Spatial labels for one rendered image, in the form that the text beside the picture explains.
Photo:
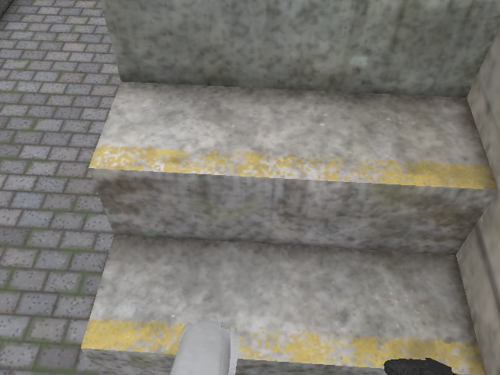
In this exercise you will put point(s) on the left robot thigh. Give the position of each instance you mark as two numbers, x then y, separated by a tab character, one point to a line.
207	349

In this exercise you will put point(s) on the left robot shin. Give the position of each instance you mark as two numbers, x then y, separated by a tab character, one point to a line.
184	329

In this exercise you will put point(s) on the robot right hand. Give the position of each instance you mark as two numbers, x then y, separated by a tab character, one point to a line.
416	367

